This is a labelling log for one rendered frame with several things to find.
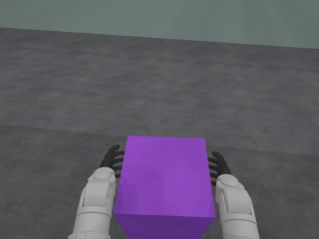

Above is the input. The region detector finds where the left robot hand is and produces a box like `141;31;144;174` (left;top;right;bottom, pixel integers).
100;144;125;178

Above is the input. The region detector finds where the right robot hand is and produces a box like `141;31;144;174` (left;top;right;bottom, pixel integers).
207;151;231;186

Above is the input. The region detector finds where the robot right forearm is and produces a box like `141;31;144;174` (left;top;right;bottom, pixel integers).
215;174;260;239

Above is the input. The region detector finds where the robot left forearm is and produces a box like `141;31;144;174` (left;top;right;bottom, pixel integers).
68;167;116;239

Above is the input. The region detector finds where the carton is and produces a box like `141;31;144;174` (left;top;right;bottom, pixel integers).
114;135;216;239

